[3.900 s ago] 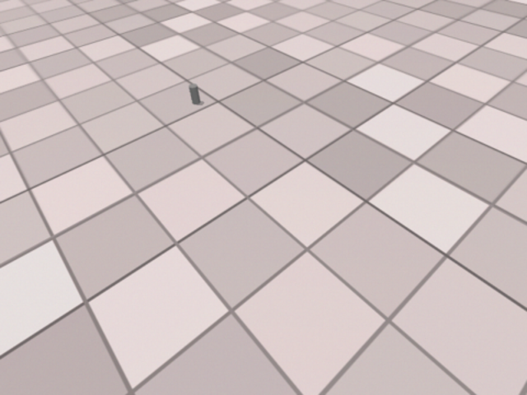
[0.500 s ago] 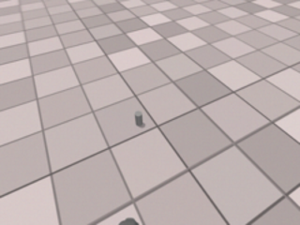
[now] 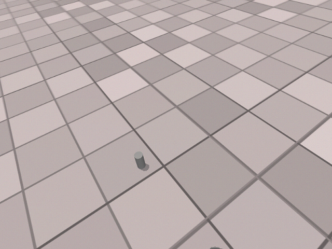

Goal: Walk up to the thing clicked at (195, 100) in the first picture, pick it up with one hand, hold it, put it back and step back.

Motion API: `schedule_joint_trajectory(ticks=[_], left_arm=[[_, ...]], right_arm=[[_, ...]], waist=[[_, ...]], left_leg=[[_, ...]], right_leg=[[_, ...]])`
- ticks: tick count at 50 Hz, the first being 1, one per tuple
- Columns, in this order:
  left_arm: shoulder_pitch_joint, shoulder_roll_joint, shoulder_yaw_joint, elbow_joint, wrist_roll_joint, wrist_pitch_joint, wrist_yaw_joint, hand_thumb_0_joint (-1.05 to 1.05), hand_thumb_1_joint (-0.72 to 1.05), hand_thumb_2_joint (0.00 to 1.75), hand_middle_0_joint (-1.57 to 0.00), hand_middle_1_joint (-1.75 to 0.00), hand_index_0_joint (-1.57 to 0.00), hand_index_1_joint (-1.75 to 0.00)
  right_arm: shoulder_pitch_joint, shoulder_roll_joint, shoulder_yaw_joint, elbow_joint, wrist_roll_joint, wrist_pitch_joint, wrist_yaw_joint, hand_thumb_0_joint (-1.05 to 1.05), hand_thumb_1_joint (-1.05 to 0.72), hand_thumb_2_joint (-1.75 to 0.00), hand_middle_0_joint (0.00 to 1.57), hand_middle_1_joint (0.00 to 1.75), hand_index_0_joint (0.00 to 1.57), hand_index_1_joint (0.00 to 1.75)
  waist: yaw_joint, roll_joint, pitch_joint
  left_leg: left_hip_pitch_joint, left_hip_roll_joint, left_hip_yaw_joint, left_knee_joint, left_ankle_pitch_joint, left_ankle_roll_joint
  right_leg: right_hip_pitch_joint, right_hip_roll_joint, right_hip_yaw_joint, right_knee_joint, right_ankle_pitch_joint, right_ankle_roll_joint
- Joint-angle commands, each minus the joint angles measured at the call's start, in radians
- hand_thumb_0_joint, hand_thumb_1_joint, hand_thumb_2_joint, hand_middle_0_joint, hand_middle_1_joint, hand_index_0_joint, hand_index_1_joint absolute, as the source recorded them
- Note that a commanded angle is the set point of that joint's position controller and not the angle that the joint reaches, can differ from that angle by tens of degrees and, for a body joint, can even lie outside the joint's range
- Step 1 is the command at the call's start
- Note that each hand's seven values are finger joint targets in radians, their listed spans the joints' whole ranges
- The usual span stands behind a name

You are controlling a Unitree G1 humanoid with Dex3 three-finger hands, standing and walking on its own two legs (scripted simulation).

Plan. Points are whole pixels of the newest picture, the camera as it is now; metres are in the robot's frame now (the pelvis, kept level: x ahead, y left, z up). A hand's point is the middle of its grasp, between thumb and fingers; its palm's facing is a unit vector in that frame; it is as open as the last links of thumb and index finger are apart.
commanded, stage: walk up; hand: left
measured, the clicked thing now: (139, 160) +0.81 +0.23 -0.69
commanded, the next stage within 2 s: none
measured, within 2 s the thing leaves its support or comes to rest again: neither
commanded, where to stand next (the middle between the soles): +0.50 +0.03 m, yaw +2 degrees
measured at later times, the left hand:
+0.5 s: hand out of the picture +0.18 +0.27 -0.13, palm faces +0.05 -0.93 -0.36, open 7.4 cm
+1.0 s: hand (89, 183) +0.37 +0.28 -0.13, palm faces -0.04 -0.92 -0.40, open 7.4 cm
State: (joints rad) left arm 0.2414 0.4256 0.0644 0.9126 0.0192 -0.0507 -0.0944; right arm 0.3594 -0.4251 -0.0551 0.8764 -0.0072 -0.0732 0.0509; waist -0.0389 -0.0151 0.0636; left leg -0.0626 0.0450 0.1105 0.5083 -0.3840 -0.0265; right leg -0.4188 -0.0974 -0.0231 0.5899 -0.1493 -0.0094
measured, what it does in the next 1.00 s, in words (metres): walks ahead: right foot, then left foot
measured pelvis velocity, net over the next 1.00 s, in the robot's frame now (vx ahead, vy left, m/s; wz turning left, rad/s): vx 0.31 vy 0.00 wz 0.02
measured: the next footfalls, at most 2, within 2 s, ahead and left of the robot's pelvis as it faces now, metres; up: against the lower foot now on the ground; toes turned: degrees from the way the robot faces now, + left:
right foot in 0.02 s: +0.16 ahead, -0.13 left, +0.00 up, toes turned -4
left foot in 0.54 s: +0.31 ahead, +0.15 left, +0.00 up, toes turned +7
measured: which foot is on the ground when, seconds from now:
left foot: down 0.00-0.04, up 0.06-0.52, down 0.54-1.00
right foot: up 0.00-0.00, down 0.02-0.56, up 0.58-0.98, down 1.00-1.00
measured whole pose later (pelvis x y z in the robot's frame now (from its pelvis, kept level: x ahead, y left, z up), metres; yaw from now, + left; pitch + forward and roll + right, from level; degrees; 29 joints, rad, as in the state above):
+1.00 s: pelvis +0.31 +0.00 +0.00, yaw +1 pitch -4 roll +2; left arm 0.29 0.42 0.06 0.91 0.02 -0.06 -0.08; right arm 0.35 -0.43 -0.05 0.84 -0.01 -0.06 0.05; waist -0.02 0.01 0.07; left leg -0.14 0.05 0.10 0.61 -0.40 0.00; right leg -0.37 -0.07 -0.02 0.60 -0.17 0.00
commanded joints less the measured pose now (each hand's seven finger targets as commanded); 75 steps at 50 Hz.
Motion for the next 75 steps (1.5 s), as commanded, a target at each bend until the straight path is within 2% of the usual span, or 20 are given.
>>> schedule_joint_trajectory(ticks=[1, 3, 9, 22, 26, 27, 28, 29, 34, 40, 48, 50, 51, 52, 57, 67, 70, 71, 73, 75], left_arm=[[0.232, 0.289, 0.102, -0.006, 0.003, -0.054, 0.049, 0.0, 0.9, 0.9, -0.2, -0.3, -0.2, -0.3], [0.189, 0.348, 0.099, -0.041, -0.013, -0.055, 0.062, 0.0, 0.9, 0.9, -0.2, -0.3, -0.2, -0.3], [0.04, 0.233, 0.06, -0.089, -0.024, -0.062, 0.072, 0.0, 0.9, 0.9, -0.2, -0.3, -0.2, -0.3], [0.083, 0.251, 0.075, -0.128, -0.007, -0.058, 0.071, 0.0, 0.9, 0.9, -0.2, -0.3, -0.2, -0.3], [0.08, 0.22, 0.05, -0.13, -0.007, -0.045, 0.067, 0.0, 0.9, 0.9, -0.2, -0.3, -0.2, -0.3], [0.123, 0.166, 0.031, -0.132, -0.01, -0.039, 0.065, 0.0, 0.9, 0.9, -0.2, -0.3, -0.2, -0.3], [0.178, 0.077, 0.009, -0.14, -0.018, -0.034, 0.061, 0.0, 0.9, 0.9, -0.2, -0.3, -0.2, -0.3], [0.185, 0.175, 0.032, -0.112, -0.017, -0.02, 0.075, 0.0, 0.9, 0.9, -0.2, -0.3, -0.2, -0.3], [0.151, 0.185, 0.03, -0.066, -0.032, -0.01, 0.067, 0.0, 0.9, 0.9, -0.2, -0.3, -0.2, -0.3], [0.066, 0.169, 0.033, -0.086, -0.015, -0.001, 0.039, 0.0, 0.9, 0.9, -0.2, -0.3, -0.2, -0.3], [0.126, 0.179, 0.054, -0.041, -0.005, -0.035, 0.038, 0.0, 0.9, 0.9, -0.2, -0.3, -0.2, -0.3], [0.26, 0.271, 0.091, -0.014, 0.003, -0.055, 0.062, 0.0, 0.9, 0.9, -0.2, -0.3, -0.2, -0.3], [0.243, 0.331, 0.098, -0.045, 0.001, -0.064, 0.073, 0.0, 0.9, 0.9, -0.2, -0.3, -0.2, -0.3], [0.199, 0.342, 0.093, -0.058, -0.012, -0.056, 0.071, 0.0, 0.9, 0.9, -0.2, -0.3, -0.2, -0.3], [0.1, 0.254, 0.06, -0.088, -0.026, -0.057, 0.082, 0.0, 0.9, 0.9, -0.2, -0.3, -0.2, -0.3], [0.067, 0.224, 0.031, -0.106, -0.012, -0.029, 0.097, 0.0, 0.9, 0.9, -0.2, -0.3, -0.2, -0.3], [0.007, 0.176, 0.009, -0.119, -0.027, -0.007, 0.103, 0.0, 0.9, 0.9, -0.2, -0.3, -0.2, -0.3], [0.047, 0.124, -0.01, -0.113, -0.035, 0.001, 0.101, 0.0, 0.9, 0.9, -0.2, -0.3, -0.2, -0.3], [0.147, 0.175, 0.0, -0.076, -0.027, 0.021, 0.105, 0.0, 0.9, 0.9, -0.2, -0.3, -0.2, -0.3], [0.11, 0.227, 0.016, -0.041, -0.011, 0.023, 0.104, 0.0, 0.9, 0.9, -0.2, -0.3, -0.2, -0.3]], right_arm=[[0.009, -0.122, -0.03, -0.103, 0.003, -0.023, -0.019, 0.0, -0.9, -0.9, 0.2, 0.3, 0.2, 0.3], [-0.006, -0.212, -0.046, -0.085, 0.002, -0.003, -0.03, 0.0, -0.9, -0.9, 0.2, 0.3, 0.2, 0.3], [0.045, -0.184, -0.049, 0.002, 0.013, 0.027, -0.01, 0.0, -0.9, -0.9, 0.2, 0.3, 0.2, 0.3], [-0.164, -0.168, -0.059, -0.069, -0.02, 0.01, 0.025, 0.0, -0.9, -0.9, 0.2, 0.3, 0.2, 0.3], [0.002, -0.199, -0.077, -0.021, -0.02, -0.013, 0.006, 0.0, -0.9, -0.9, 0.2, 0.3, 0.2, 0.3], [0.119, -0.254, -0.098, 0.004, -0.029, -0.019, -0.008, 0.0, -0.9, -0.9, 0.2, 0.3, 0.2, 0.3], [0.116, -0.33, -0.112, -0.026, -0.032, -0.025, -0.022, 0.0, -0.9, -0.9, 0.2, 0.3, 0.2, 0.3], [0.087, -0.358, -0.115, -0.05, -0.003, -0.025, -0.024, 0.0, -0.9, -0.9, 0.2, 0.3, 0.2, 0.3], [0.002, -0.236, -0.068, -0.069, 0.015, -0.033, -0.035, 0.0, -0.9, -0.9, 0.2, 0.3, 0.2, 0.3], [-0.044, -0.258, -0.078, -0.111, 0.0, -0.032, -0.033, 0.0, -0.9, -0.9, 0.2, 0.3, 0.2, 0.3], [-0.108, -0.241, -0.07, -0.139, 0.0, -0.005, -0.019, 0.0, -0.9, -0.9, 0.2, 0.3, 0.2, 0.3], [-0.028, -0.135, -0.03, -0.139, -0.001, -0.003, -0.018, 0.0, -0.9, -0.9, 0.2, 0.3, 0.2, 0.3], [0.017, -0.086, -0.011, -0.144, -0.001, 0.003, -0.016, 0.0, -0.9, -0.9, 0.2, 0.3, 0.2, 0.3], [-0.01, -0.192, -0.04, -0.12, -0.004, 0.018, -0.028, 0.0, -0.9, -0.9, 0.2, 0.3, 0.2, 0.3], [0.02, -0.193, -0.048, -0.046, 0.009, 0.034, -0.015, 0.0, -0.9, -0.9, 0.2, 0.3, 0.2, 0.3], [-0.094, -0.122, -0.038, -0.032, -0.006, 0.035, -0.023, 0.0, -0.9, -0.9, 0.2, 0.3, 0.2, 0.3], [-0.018, -0.15, -0.045, 0.014, -0.009, 0.02, -0.044, 0.0, -0.9, -0.9, 0.2, 0.3, 0.2, 0.3], [-0.019, -0.209, -0.056, 0.014, -0.016, 0.016, -0.051, 0.0, -0.9, -0.9, 0.2, 0.3, 0.2, 0.3], [-0.051, -0.328, -0.085, -0.022, -0.005, 0.015, -0.044, 0.0, -0.9, -0.9, 0.2, 0.3, 0.2, 0.3], [-0.1, -0.291, -0.079, -0.026, -0.005, 0.027, -0.045, 0.0, -0.9, -0.9, 0.2, 0.3, 0.2, 0.3]], waist=[[0.149, -0.271, -0.178], [0.14, -0.217, -0.104], [0.04, -0.157, 0.008], [0.092, -0.076, 0.034], [-0.008, 0.038, -0.068], [-0.057, 0.214, -0.15], [-0.025, 0.405, -0.148], [-0.031, 0.257, -0.13], [0.024, 0.151, -0.009], [0.014, 0.178, 0.034], [0.084, 0.085, -0.021], [0.144, -0.221, -0.103], [0.114, -0.328, -0.077], [0.119, -0.189, -0.03], [0.047, -0.156, 0.013], [0.068, -0.125, -0.041], [0.007, -0.026, -0.097], [0.02, 0.128, -0.131], [0.033, 0.214, -0.105], [0.029, 0.191, -0.036]], left_leg=[[-0.359, 0.023, -0.001, 0.437, 0.103, 0.115], [-0.574, -0.052, -0.122, 0.671, -0.133, 0.067], [-0.424, 0.016, -0.191, 0.556, 0.126, 0.056], [-0.392, 0.059, -0.109, 0.106, 0.202, 0.036], [-0.046, -0.019, -0.045, 0.002, 0.185, 0.073], [0.107, 0.056, -0.186, -0.081, 0.038, 0.115], [0.212, 0.285, -0.59, -0.157, -0.03, 0.18], [0.159, 0.39, -0.783, -0.25, -0.11, 0.272], [-0.05, 0.222, -0.301, -0.19, 0.44, 0.19], [-0.137, 0.236, -0.225, -0.257, 0.208, 0.269], [-0.268, 0.181, -0.162, -0.068, 0.007, 0.202], [-0.406, 0.042, -0.041, 0.362, 0.037, 0.142], [-0.577, -0.068, -0.054, 0.559, -0.136, 0.078], [-0.589, -0.041, -0.125, 0.611, -0.134, 0.068], [-0.49, 0.03, -0.17, 0.543, 0.047, 0.058], [-0.238, 0.003, -0.08, 0.152, 0.2, 0.02], [-0.069, -0.012, -0.094, -0.04, 0.33, 0.06], [-0.02, 0.126, -0.259, -0.108, 0.332, 0.088], [-0.054, 0.34, -0.618, -0.249, -0.164, 0.264], [-0.151, 0.291, -0.563, -0.269, -0.294, 0.269]], right_leg=[[0.514, -0.097, 0.211, -0.203, -0.283, -0.059], [0.49, -0.336, 0.679, -0.367, -0.341, -0.194], [0.196, -0.131, 0.179, -0.367, -0.049, -0.105], [0.252, -0.189, 0.093, -0.329, -0.211, -0.192], [0.145, -0.114, -0.001, -0.009, 0.047, -0.138], [0.065, -0.041, -0.056, 0.284, 0.056, -0.097], [-0.191, 0.09, -0.054, 0.491, -0.374, -0.033], [-0.244, 0.104, 0.015, 0.565, -0.41, -0.038], [-0.13, 0.019, 0.123, 0.484, -0.194, -0.028], [-0.103, -0.021, 0.04, 0.255, -0.118, 0.016], [0.247, 0.046, -0.034, -0.038, -0.021, -0.006], [0.475, -0.044, 0.166, -0.205, -0.272, -0.044], [0.49, -0.267, 0.57, -0.334, -0.379, -0.114], [0.4, -0.331, 0.666, -0.384, -0.444, -0.195], [0.245, -0.162, 0.277, -0.347, -0.147, -0.143], [0.128, -0.146, 0.077, -0.143, 0.307, -0.182], [0.063, -0.09, 0.042, 0.038, 0.129, -0.111], [0.007, -0.016, 0.002, 0.139, -0.064, -0.063], [-0.108, 0.077, 0.011, 0.36, -0.45, -0.035], [-0.098, 0.034, 0.054, 0.381, -0.431, -0.028]])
